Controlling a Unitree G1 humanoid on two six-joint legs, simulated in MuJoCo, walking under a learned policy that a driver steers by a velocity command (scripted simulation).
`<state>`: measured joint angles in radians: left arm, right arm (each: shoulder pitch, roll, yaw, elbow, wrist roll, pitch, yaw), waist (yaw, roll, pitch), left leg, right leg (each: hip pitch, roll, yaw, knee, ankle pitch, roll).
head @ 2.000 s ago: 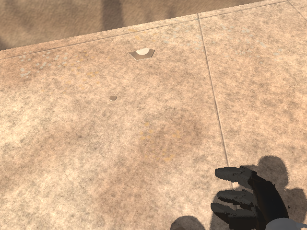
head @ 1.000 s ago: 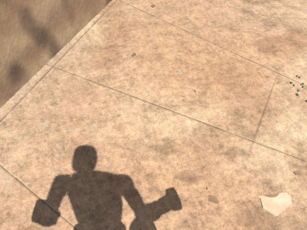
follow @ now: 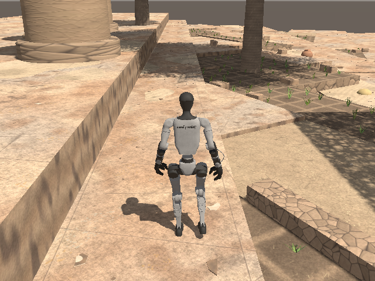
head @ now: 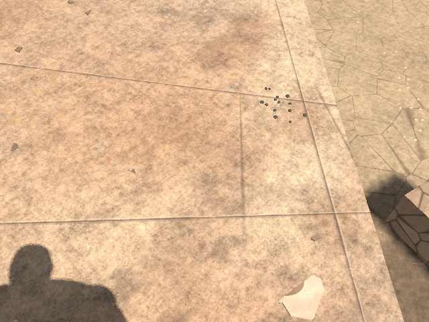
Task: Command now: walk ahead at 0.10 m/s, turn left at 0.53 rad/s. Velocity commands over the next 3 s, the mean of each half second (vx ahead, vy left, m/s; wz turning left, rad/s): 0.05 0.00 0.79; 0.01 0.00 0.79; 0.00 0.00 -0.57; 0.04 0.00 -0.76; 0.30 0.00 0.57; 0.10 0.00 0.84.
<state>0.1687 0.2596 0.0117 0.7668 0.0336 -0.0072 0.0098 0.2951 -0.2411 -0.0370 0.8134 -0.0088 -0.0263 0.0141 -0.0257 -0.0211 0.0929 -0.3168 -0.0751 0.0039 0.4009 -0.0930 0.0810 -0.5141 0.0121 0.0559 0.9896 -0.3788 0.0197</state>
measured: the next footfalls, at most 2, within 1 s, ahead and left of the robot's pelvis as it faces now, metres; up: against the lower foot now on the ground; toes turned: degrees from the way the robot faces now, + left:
right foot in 0.18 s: +0.13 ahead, -0.12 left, +0.00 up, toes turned +15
left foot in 0.64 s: +0.00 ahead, +0.08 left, +0.00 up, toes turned +39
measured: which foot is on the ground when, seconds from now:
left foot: down 0.00-0.20, up 0.22-0.62, down 0.64-1.00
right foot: up 0.00-0.16, down 0.18-0.62, up 0.64-1.00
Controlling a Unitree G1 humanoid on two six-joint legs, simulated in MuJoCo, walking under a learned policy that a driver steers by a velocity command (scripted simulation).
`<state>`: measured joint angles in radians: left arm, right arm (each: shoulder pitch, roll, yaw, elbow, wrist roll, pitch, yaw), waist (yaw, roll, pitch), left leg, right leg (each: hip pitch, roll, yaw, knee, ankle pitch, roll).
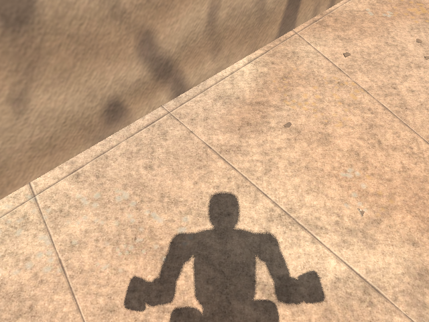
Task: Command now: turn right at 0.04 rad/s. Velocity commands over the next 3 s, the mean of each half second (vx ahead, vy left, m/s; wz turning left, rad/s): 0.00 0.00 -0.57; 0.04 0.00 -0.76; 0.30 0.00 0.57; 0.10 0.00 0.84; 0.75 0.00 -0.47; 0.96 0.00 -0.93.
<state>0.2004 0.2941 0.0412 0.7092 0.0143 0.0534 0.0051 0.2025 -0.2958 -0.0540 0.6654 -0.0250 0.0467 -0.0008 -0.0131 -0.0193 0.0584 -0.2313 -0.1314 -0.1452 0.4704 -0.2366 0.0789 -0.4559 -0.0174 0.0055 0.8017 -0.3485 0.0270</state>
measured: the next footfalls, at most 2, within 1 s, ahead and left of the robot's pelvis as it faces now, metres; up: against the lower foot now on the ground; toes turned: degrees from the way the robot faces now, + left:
right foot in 0.10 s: +0.06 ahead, -0.11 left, +0.00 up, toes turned -1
left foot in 0.44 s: +0.09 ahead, +0.09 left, +0.00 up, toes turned -26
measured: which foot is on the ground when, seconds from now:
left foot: down 0.00-0.10, up 0.12-0.42, down 0.44-0.88, up 0.90-1.00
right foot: up 0.00-0.08, down 0.10-0.44, up 0.46-0.86, down 0.88-1.00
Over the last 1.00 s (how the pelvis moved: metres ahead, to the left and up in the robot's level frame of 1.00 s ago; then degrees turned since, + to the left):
0.03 0.01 0.00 49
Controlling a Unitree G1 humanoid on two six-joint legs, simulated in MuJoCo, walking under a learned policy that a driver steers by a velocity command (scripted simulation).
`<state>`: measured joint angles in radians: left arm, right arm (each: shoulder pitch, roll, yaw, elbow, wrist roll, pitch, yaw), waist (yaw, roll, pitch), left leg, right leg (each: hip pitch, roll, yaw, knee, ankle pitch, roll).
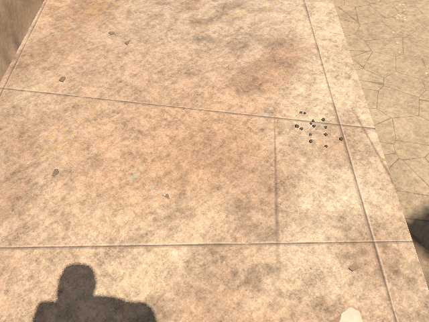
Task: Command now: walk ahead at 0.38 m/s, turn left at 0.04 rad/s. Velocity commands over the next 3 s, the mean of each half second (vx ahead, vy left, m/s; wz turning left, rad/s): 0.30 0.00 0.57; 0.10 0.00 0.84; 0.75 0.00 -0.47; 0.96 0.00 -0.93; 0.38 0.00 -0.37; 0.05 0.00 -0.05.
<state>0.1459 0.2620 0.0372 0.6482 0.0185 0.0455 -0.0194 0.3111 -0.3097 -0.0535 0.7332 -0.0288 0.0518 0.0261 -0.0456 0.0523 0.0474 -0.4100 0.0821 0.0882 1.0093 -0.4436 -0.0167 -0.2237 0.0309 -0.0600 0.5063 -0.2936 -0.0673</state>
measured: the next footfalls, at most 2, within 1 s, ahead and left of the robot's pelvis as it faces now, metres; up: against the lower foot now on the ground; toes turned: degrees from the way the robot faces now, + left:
left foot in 0.42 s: +0.27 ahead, +0.15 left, +0.00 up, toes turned +21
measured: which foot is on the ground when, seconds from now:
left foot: up 0.00-0.40, down 0.42-1.00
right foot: down 0.00-0.42, up 0.44-1.00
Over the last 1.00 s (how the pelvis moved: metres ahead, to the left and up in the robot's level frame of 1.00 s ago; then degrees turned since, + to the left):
0.01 -0.01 0.00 -45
